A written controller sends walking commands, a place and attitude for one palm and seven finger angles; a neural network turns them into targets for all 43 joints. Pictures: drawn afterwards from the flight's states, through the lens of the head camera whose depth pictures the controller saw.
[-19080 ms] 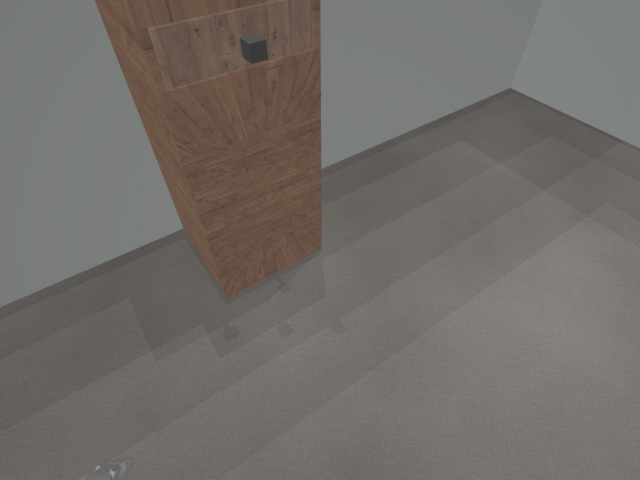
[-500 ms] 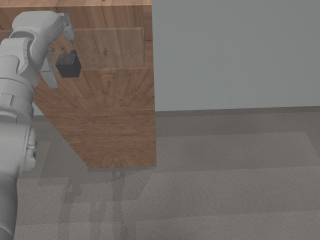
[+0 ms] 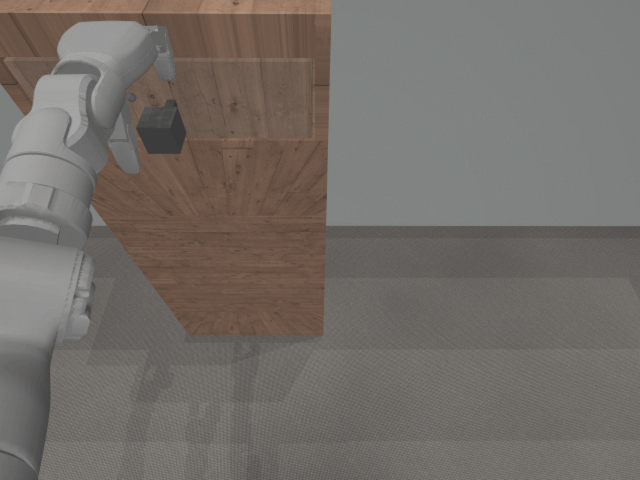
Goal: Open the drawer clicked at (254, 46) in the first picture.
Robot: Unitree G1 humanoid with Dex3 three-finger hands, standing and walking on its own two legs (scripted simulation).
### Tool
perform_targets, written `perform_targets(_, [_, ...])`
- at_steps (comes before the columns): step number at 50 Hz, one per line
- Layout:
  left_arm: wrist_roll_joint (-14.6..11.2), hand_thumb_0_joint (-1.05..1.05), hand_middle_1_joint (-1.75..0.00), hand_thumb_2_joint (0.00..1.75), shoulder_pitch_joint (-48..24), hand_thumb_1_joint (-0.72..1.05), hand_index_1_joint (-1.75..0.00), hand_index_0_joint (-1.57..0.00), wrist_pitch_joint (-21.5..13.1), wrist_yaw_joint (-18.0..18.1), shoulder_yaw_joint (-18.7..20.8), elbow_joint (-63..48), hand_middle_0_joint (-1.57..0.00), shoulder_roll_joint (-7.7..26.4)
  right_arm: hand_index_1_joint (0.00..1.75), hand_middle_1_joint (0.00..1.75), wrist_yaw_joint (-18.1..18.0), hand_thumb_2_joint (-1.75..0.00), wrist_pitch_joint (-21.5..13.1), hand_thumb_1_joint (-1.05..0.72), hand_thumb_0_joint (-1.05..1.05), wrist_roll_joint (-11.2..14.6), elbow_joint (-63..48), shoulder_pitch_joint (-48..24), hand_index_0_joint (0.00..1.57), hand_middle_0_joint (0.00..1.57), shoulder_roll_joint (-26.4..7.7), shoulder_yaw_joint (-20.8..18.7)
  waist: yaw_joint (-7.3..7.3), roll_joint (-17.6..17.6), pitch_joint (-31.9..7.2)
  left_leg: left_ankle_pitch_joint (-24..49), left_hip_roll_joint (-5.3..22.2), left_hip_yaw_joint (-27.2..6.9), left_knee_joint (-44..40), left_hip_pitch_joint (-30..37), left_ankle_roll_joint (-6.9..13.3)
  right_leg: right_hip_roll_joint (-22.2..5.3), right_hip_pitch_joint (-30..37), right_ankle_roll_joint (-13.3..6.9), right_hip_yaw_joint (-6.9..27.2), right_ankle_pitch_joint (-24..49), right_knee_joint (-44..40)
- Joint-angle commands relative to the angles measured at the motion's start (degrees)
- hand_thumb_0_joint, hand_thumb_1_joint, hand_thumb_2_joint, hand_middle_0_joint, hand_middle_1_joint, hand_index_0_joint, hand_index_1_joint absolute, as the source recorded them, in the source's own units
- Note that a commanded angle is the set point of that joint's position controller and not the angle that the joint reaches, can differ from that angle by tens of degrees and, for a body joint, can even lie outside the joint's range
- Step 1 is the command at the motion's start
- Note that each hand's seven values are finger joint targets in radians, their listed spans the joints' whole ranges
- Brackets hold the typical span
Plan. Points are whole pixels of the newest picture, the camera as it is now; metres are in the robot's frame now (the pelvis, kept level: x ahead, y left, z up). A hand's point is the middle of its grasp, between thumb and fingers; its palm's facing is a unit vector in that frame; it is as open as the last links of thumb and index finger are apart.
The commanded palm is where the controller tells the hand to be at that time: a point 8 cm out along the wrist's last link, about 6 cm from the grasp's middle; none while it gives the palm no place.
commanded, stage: move the hooked fingers above the handle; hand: left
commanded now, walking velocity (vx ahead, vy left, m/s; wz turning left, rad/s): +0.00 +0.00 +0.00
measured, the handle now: (166, 120) +0.56 +0.19 +0.13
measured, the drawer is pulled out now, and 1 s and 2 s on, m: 0.00 0.00 0.00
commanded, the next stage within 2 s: lower the fingers behind the handle in 0.16 s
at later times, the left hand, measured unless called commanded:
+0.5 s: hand (133, 98) +0.52 +0.20 +0.19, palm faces -0.02 -0.01 -1.00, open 13.2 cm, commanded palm +0.53 +0.19 +0.23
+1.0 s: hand (137, 104) +0.52 +0.20 +0.18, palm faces +0.00 -0.01 -1.00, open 13.6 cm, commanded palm +0.53 +0.19 +0.20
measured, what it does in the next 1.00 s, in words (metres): stands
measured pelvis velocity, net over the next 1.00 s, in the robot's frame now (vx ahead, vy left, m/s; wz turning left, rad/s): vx -0.02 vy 0.00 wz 0.00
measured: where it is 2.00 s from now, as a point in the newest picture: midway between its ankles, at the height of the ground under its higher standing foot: outside the picture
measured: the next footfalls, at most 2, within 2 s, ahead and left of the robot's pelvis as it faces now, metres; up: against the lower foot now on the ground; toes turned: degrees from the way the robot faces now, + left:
none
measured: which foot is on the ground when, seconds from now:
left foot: down 0.00-1.00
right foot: down 0.00-1.00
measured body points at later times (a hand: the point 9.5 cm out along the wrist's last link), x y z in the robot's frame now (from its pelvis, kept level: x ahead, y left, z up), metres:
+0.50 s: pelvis -0.01 +0.00 +0.00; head +0.06 -0.01 +0.44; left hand +0.52 +0.20 +0.24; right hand +0.00 -0.27 -0.13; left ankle +0.00 +0.09 -0.73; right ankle +0.00 -0.11 -0.73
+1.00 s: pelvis -0.02 +0.00 -0.01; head +0.06 -0.01 +0.43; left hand +0.51 +0.19 +0.24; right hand -0.02 -0.28 -0.14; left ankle +0.00 +0.09 -0.73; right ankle +0.00 -0.11 -0.73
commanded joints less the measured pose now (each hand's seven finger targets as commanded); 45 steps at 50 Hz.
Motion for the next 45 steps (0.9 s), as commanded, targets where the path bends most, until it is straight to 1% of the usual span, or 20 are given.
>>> perform_targets(1, [-1.4, 0.0, -1.2, 0.3, -36.1, -0.5, -1.2, -0.3, 0.6, 3.0, 3.9, -12.8, -0.3, 11.6, 0.3, 0.3, -0.4, -0.9, -1.0, -0.9, 0.0, -0.6, -3.4, 6.8, 0.2, 0.2, -9.0, -3.4, -3.98, 0.4, -22.2, 16.3, 0.9, -2.3, -2.2, 17.0, 0.4, 1.2, 4.7, -0.7, 2.2, 10.0, -4.5])
perform_targets(5, [-1.3, 0.0, -1.2, 0.3, -36.5, -0.5, -1.2, -0.3, 0.8, 3.2, 3.7, -13.0, -0.3, 11.1, 0.3, 0.3, -0.2, -0.9, -1.0, -0.9, 0.0, -0.6, -3.2, 6.7, 0.2, 0.2, -9.0, -3.5, -4.1, 1.0, -20.6, 14.4, 1.1, -2.7, -2.7, 17.5, 0.2, 1.5, 2.4, -0.7, 1.8, 7.8, -4.6])
perform_targets(7, [-1.4, 0.0, -1.2, 0.3, -36.4, -0.5, -1.2, -0.3, 0.4, 3.1, 3.9, -14.1, -0.3, 11.1, 0.3, 0.3, -0.2, -0.9, -1.0, -0.9, 0.0, -0.5, -3.6, 6.5, 0.2, 0.2, -8.9, -3.6, -3.74, 1.3, -21.8, 15.4, 1.0, -2.7, -2.5, 18.1, 0.3, 1.6, 3.2, -0.8, 2.0, 8.4, -4.6])
perform_targets(9, [-1.0, 0.0, -1.2, 0.3, -35.3, -0.5, -1.2, -0.3, 0.9, 3.1, 3.7, -12.1, -0.3, 11.1, 0.3, 0.3, -0.2, -0.9, -1.0, -0.9, 0.0, -0.4, -3.4, 6.5, 0.2, 0.2, -8.9, -3.5, -3.84, 0.9, -19.7, 13.2, 1.0, -2.7, -2.9, 16.7, 0.3, 1.6, 2.5, -0.8, 1.8, 6.9, -4.7])
perform_targets(11, [-1.6, 0.0, -1.2, 0.3, -36.1, -0.5, -1.2, -0.3, 0.5, 2.9, 3.2, -13.7, -0.3, 10.1, 0.3, 0.3, -0.2, -0.9, -1.2, -0.9, 0.0, -0.5, -3.5, 6.5, 0.2, 0.2, -8.9, -3.5, -3.88, 0.7, -20.9, 14.3, 1.0, -2.6, -2.7, 17.1, 0.5, 1.4, 3.7, -0.8, 2.2, 7.8, -4.9])
perform_targets(12, [-1.2, 0.0, -1.2, 0.3, -35.4, -0.5, -1.2, -0.3, 0.6, 3.2, 5.2, -12.8, -0.3, 12.8, 0.3, 0.3, -0.3, -0.9, -1.1, -0.9, 0.0, -0.5, -3.3, 6.7, 0.2, 0.2, -9.0, -3.6, -3.6, 0.9, -21.0, 13.4, 1.0, -2.5, -2.8, 16.6, 0.4, 1.5, 3.7, -0.7, 2.3, 7.5, -4.9])
perform_targets(14, [-1.0, 0.0, -1.2, 0.3, -35.5, -0.5, -1.2, -0.3, 1.0, 3.1, 3.7, -11.5, -0.3, 11.2, 0.3, 0.3, -0.4, -0.9, -1.1, -0.9, 0.0, -0.4, -3.2, 6.8, 0.2, 0.2, -9.0, -3.4, -4.06, -0.1, -19.8, 12.5, 1.0, -2.5, -3.0, 15.3, 0.5, 1.3, 3.7, -0.6, 2.3, 7.2, -4.8])
perform_targets(18, [-0.7, 0.0, -1.2, 0.3, -33.0, -0.5, -1.2, -0.3, 0.9, 3.3, 4.1, -9.8, -0.3, 11.1, 0.3, 0.3, -0.2, -0.9, -1.0, -0.9, 0.0, -0.4, -3.0, 7.1, 0.2, 0.2, -9.2, -3.5, -3.99, -0.2, -18.6, 12.4, 1.1, -2.5, -2.8, 14.9, 0.4, 1.5, 2.1, -0.7, 2.0, 6.6, -4.6])
perform_targets(21, [-0.9, 0.0, -1.2, 0.3, -32.4, -0.5, -1.2, -0.3, 1.1, 3.2, 2.7, -8.1, -0.3, 9.2, 0.3, 0.3, -0.2, -0.9, -1.2, -0.9, 0.0, -0.3, -2.9, 6.9, 0.2, 0.2, -9.2, -3.3, -4.28, -0.8, -16.9, 10.2, 1.1, -2.4, -3.0, 13.3, 0.4, 1.3, 1.7, -0.7, 2.1, 5.2, -4.9])
perform_targets(22, [-0.4, 0.0, -1.2, 0.3, -32.4, -0.5, -1.2, -0.3, 1.2, 3.4, 2.9, -7.7, -0.3, 9.9, 0.3, 0.3, -0.1, -0.9, -1.1, -0.9, 0.0, -0.2, -2.7, 7.2, 0.2, 0.2, -9.4, -3.3, -4.51, -1.1, -17.3, 9.4, 1.2, -2.5, -3.0, 12.9, 0.4, 1.4, 1.1, -0.5, 2.1, 4.7, -4.6])
perform_targets(24, [0.0, 0.0, -1.2, 0.3, -32.2, -0.5, -1.2, -0.3, 1.9, 3.5, 1.7, -6.3, -0.3, 8.7, 0.3, 0.3, -0.1, -0.9, -1.1, -0.9, 0.0, -0.1, -2.5, 7.3, 0.2, 0.2, -9.4, -3.2, -5.06, -1.2, -15.9, 8.0, 1.3, -2.3, -2.9, 12.1, 0.4, 1.3, -0.2, -0.4, 1.9, 3.9, -4.5])
perform_targets(26, [-0.2, 0.0, -1.2, 0.3, -32.1, -0.5, -1.2, -0.3, 1.8, 3.4, 1.6, -6.2, -0.3, 8.2, 0.3, 0.3, -0.1, -0.9, -1.3, -0.9, 0.0, -0.2, -2.5, 7.4, 0.2, 0.2, -9.5, -3.2, -5.08, -1.7, -16.9, 8.0, 1.2, -2.2, -2.6, 11.8, 0.6, 1.2, 0.4, -0.4, 2.1, 4.0, -4.5])
perform_targets(27, [0.2, 0.0, -1.2, 0.3, -31.8, -0.5, -1.2, -0.3, 2.0, 3.6, 2.4, -5.4, -0.3, 9.6, 0.3, 0.3, -0.2, -0.9, -1.2, -0.9, 0.0, -0.1, -2.5, 7.4, 0.2, 0.2, -9.5, -3.2, -5.06, -1.4, -17.1, 6.8, 1.3, -2.1, -2.5, 11.3, 0.6, 1.2, 0.1, -0.2, 2.3, 3.3, -4.3])
perform_targets(28, [0.5, 0.0, -1.2, 0.3, -31.6, -0.5, -1.2, -0.3, 2.4, 3.5, 1.2, -4.5, -0.3, 8.3, 0.3, 0.3, -0.2, -0.9, -1.2, -0.9, 0.0, -0.2, -2.4, 7.5, 0.2, 0.2, -9.5, -3.1, -5.42, -1.7, -16.2, 6.4, 1.3, -2.2, -2.5, 10.9, 0.6, 1.2, -0.8, -0.2, 2.1, 3.1, -4.1])
perform_targets(31, [0.5, 0.0, -1.2, 0.3, -31.9, -0.5, -1.2, -0.3, 2.1, 3.5, 1.8, -5.8, -0.3, 8.8, 0.3, 0.3, -0.1, -0.9, -1.1, -0.9, 0.0, -0.3, -2.6, 7.7, 0.2, 0.2, -9.4, -3.2, -5.1, -0.7, -18.1, 8.1, 1.1, -2.0, -1.6, 11.0, 0.7, 1.2, 0.1, -0.4, 2.4, 4.2, -3.8])
perform_targets(35, [1.1, 0.0, -1.2, 0.3, -31.3, -0.5, -1.2, -0.3, 2.7, 3.6, 0.5, -4.4, -0.3, 7.5, 0.3, 0.3, 0.0, -0.9, -1.0, -0.9, 0.0, -0.2, -2.8, 7.7, 0.2, 0.2, -9.4, -3.0, -5.56, -0.4, -16.1, 5.0, 1.3, -2.1, -1.6, 9.5, 0.6, 1.3, -2.3, -0.2, 2.0, 1.9, -3.4])
perform_targets(38, [1.8, 0.0, -1.2, 0.3, -29.2, -0.5, -1.2, -0.3, 3.2, 3.7, 1.3, -2.3, -0.3, 8.9, 0.3, 0.3, -0.3, -0.9, -0.7, -0.9, 0.0, -0.1, -3.0, 7.8, 0.2, 0.2, -9.5, -2.8, -5.53, -1.4, -15.7, 3.6, 1.3, -1.9, -1.2, 7.6, 0.7, 1.2, -2.2, -0.1, 2.2, 1.2, -3.2])
perform_targets(41, [1.5, 0.0, -1.2, 0.3, -30.0, -0.5, -1.2, -0.3, 3.1, 3.5, -1.1, -3.6, -0.3, 4.9, 0.3, 0.3, 0.0, -0.9, -1.1, -0.9, 0.0, -0.1, -2.9, 7.8, 0.2, 0.2, -9.3, -3.1, -5.84, -0.3, -15.4, 4.0, 1.5, -2.1, -1.1, 8.9, 0.7, 1.3, -3.9, -0.3, 1.8, 1.0, -3.0])
perform_targets(43, [2.2, 0.0, -1.2, 0.3, -28.1, -0.5, -1.2, -0.3, 3.9, 3.7, 0.3, -0.9, -0.3, 7.3, 0.3, 0.3, -0.2, -0.9, -0.8, -0.9, 0.0, -0.1, -2.8, 8.0, 0.2, 0.2, -9.7, -2.9, -5.97, -1.5, -14.4, 1.7, 1.6, -2.1, -0.9, 7.2, 0.7, 1.3, -4.7, -0.1, 1.9, -0.3, -2.9])
perform_targets(45, [2.1, 0.0, -1.2, 0.3, -27.9, -0.5, -1.2, -0.3, 4.3, 3.4, -0.9, -0.5, -0.3, 6.1, 0.3, 0.3, -0.3, -0.9, -0.9, -0.9, 0.0, 0.1, -3.0, 8.0, 0.2, 0.2, -9.5, -2.7, -6.22, -1.5, -13.6, 0.0, 1.6, -1.9, -1.0, 6.1, 0.8, 1.2, -5.0, 0.0, 1.8, -1.3, -2.8])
